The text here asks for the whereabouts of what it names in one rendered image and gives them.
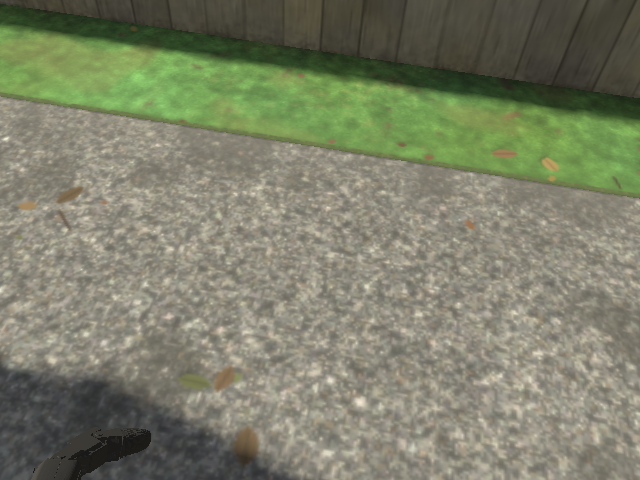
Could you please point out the robot left hand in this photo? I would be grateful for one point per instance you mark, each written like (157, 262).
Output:
(91, 449)

